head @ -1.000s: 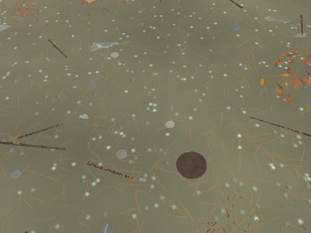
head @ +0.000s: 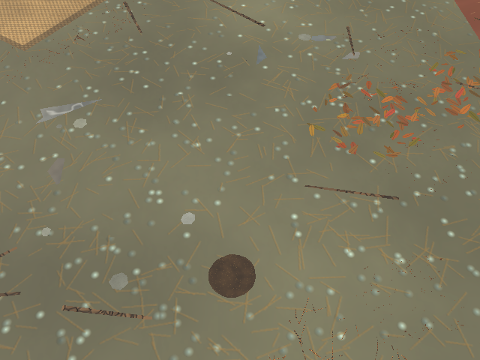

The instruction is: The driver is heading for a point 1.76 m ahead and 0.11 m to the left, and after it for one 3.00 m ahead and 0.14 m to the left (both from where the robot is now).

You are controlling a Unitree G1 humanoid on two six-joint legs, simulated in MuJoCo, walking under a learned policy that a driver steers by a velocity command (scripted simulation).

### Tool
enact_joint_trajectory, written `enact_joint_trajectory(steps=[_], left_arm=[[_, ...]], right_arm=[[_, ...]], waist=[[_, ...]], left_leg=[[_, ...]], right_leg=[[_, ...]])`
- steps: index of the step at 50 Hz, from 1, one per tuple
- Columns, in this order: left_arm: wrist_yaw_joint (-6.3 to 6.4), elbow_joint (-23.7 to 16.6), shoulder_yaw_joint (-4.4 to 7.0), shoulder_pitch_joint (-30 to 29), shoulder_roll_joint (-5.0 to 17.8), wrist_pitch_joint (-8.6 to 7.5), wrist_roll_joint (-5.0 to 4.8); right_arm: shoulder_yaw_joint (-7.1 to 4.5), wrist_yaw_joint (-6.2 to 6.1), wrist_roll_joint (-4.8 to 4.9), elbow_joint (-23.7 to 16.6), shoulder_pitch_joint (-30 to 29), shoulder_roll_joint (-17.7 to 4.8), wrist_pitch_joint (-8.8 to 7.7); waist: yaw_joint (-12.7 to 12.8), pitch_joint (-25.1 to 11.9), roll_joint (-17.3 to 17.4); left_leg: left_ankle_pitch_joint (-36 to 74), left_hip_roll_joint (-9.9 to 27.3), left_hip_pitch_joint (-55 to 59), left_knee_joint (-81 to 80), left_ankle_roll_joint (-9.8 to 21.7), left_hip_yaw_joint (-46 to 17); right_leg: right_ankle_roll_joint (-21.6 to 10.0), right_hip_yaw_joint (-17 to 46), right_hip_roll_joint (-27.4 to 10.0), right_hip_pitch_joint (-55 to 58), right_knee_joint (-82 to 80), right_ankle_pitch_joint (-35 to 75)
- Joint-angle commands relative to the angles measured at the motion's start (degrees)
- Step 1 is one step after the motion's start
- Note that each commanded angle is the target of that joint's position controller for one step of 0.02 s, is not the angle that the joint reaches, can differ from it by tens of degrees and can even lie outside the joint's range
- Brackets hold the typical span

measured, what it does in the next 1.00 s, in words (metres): steps on the spot: left foot, then right foot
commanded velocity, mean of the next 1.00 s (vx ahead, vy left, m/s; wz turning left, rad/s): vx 0.07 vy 0.00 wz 0.08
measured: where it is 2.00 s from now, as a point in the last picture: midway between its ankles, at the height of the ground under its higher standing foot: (279, 300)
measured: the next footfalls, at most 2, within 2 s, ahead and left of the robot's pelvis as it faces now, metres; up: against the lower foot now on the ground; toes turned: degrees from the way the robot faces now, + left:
left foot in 0.08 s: +0.02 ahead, +0.12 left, +0.00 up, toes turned +7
right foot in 0.58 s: +0.09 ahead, -0.10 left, +0.00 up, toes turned +15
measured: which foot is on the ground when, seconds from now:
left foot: up 0.00-0.06, down 0.08-1.00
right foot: down 0.00-0.08, up 0.10-0.56, down 0.58-0.84, up 0.86-1.00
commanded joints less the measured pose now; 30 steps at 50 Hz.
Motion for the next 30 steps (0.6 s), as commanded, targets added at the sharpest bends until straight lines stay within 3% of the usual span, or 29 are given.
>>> enact_joint_trajectory(steps=[1, 3, 4, 5, 6, 7, 8, 9, 10, 11, 14, 19, 23, 26, 27, 28, 29, 30], left_arm=[[0.18, -3.11, 3.14, -1.3, 11.27, -0.22, -0.63], [0.21, -2.85, 3.3, -2.24, 11.36, 0.06, -1.64], [-0.01, -1.54, 3.12, 0.9, 9.91, 0.04, -1.77], [-0.42, -2.38, 2.32, 1.46, 6.71, -0.18, 0.44], [-0.16, -5.9, 1.89, -4.96, 5.87, -0.47, 1.24], [-0.08, -5.92, 2.65, -5.83, 8.34, -0.42, 0.49], [-0.15, -5.31, 3.08, -4.65, 9.23, -0.33, -0.66], [0.18, -3.86, 3.42, -2.72, 9.53, -0.25, -0.67], [0.5, -3.22, 3.72, -2.0, 10.3, -0.14, -0.19], [0.42, -2.8, 3.72, -1.15, 9.89, -0.25, -0.03], [0.23, -2.04, 3.47, 0.73, 8.77, -0.6, -0.67], [0.06, -2.2, 2.77, -0.63, 7.85, -0.91, -0.65], [-0.4, -2.1, 2.45, -0.19, 8.05, -1.57, -0.82], [-0.75, -1.95, 2.22, 0.73, 7.91, -2.21, -0.95], [-0.95, -1.62, 2.05, 1.73, 7.42, -2.48, -0.91], [-1.35, -0.64, 1.57, 3.98, 6.2, -2.85, -0.55], [-1.65, -0.13, 1.24, 4.94, 6.46, -3.18, 0.19], [-1.45, -0.34, 1.64, 5.39, 9.88, -3.22, 0.53]], right_arm=[[-1.07, 1.1, 0.09, -5.03, -0.41, -4.76, -0.51], [-1.44, 1.8, -0.01, -4.49, 2.66, -4.85, -0.41], [-2.21, 1.54, -0.46, -4.47, 3.77, -6.88, -0.48], [-3.93, 0.53, -0.53, -5.54, 4.89, -13.32, -0.59], [-4.08, 0.94, -2.29, -6.97, 5.27, -16.47, -1.64], [-3.5, 1.5, -2.86, -7.56, 4.88, -14.07, -2.97], [-3.09, 1.46, -2.35, -7.7, 1.85, -12.64, -3.88], [-2.99, 1.12, -1.28, -8.16, -1.41, -11.51, -4.03], [-2.39, 0.71, -0.36, -8.61, -3.03, -9.91, -3.93], [-2.01, 0.34, -0.31, -8.95, -2.99, -9.39, -3.74], [-1.65, -0.14, -0.94, -9.6, -2.11, -8.57, -3.53], [-1.37, -0.52, -1.45, -9.09, -2.04, -8.76, -2.87], [-1.09, 0.02, -1.83, -8.5, -3.43, -8.9, -2.56], [-0.59, 0.4, -1.59, -7.77, -4.59, -8.06, -2.42], [-0.28, 0.41, -1.3, -7.53, -5.37, -7.45, -2.38], [0.54, 0.35, -1.07, -6.94, -6.09, -5.38, -2.43], [1.16, 0.37, -1.36, -5.9, -4.14, -3.7, -2.88], [1.41, 0.42, -2.83, -5.34, -1.77, -3.04, -3.56]], waist=[[0.68, -6.08, -7.52], [-1.67, -6.81, -7.28], [-1.6, -6.89, -3.29], [-0.23, -7.38, 11.25], [-2.39, -7.37, 17.16], [-3.39, -9.08, 8.32], [-1.22, -7.03, 6.41], [0.39, -5.79, 3.69], [0.96, -5.33, 4.33], [1.35, -5.98, 5.22], [1.2, -7.82, 5.39], [-0.43, -6.07, 7.4], [-1.16, -4.48, 7.84], [-0.87, -4.77, 7.5], [0.09, -5.08, 6.91], [1.9, -5.96, 5.56], [2.08, -6.86, 3.5], [-0.01, -8.58, -1.45]], left_leg=[[2.18, -0.1, -0.34, -5.35, 2.08, 1.53], [11.37, -2.03, 6.36, -16.47, 4.71, 3.63], [20.29, -2.15, 11.65, -22.84, 6.9, 0.59], [40.31, 9.59, 20.67, -25.88, 11.79, -16.41], [51.13, 20.82, 19.73, -27.12, 24.2, -32.34], [46.1, 19.54, 19.29, -28.33, 26.02, -29.97], [41.23, 15.87, 17.92, -28.23, 22.6, -24.39], [36.0, 12.35, 17.15, -27.99, 19.11, -20.92], [35.84, 11.05, 16.85, -28.04, 17.49, -19.58], [37.64, 9.64, 15.65, -28.12, 17.15, -18.31], [38.74, 8.46, 17.75, -28.11, 17.33, -16.53], [31.36, 7.66, 16.58, -28.6, 17.1, -16.94], [27.29, 7.49, 12.32, -28.26, 17.82, -18.23], [30.47, 7.61, 11.75, -26.22, 17.84, -19.84], [31.9, 7.12, 11.61, -24.97, 17.24, -19.84], [32.05, 6.2, 10.94, -23.8, 15.57, -18.32], [29.35, 4.65, 9.51, -23.55, 12.69, -17.01], [23.11, 1.18, 7.8, -20.24, 9.38, -13.34]], right_leg=[[-11.68, 11.33, -17.94, 7.3, -4.75, 28.03], [-8.0, 7.95, -16.13, 4.94, 0.15, 24.14], [-3.72, 4.59, -13.12, 1.05, 6.09, 15.64], [2.38, -1.44, -6.76, -12.52, 21.79, -2.81], [5.15, 3.97, 2.47, -23.9, 34.43, -25.53], [4.9, 10.52, 1.05, -25.27, 41.93, -25.31], [4.13, 11.9, -0.34, -25.83, 42.94, -19.64], [4.07, 12.26, -1.13, -26.12, 41.07, -14.56], [4.48, 12.61, -1.51, -26.04, 39.63, -11.0], [5.08, 12.23, -0.77, -23.78, 40.37, -8.26], [6.37, 11.84, -0.03, -22.42, 37.25, -4.11], [7.75, 11.67, -1.09, -18.81, 24.67, -2.65], [7.3, 10.92, -1.26, -12.65, 17.07, -4.63], [6.38, 10.31, -0.8, -8.35, 10.98, -5.19], [5.83, 9.9, -0.55, -5.91, 6.51, -2.81], [5.03, 9.61, -0.89, -0.97, -1.89, 4.51], [4.02, 11.56, -2.28, 4.73, -7.4, 14.87], [2.06, 17.61, -7.81, 9.32, -6.05, 28.59]])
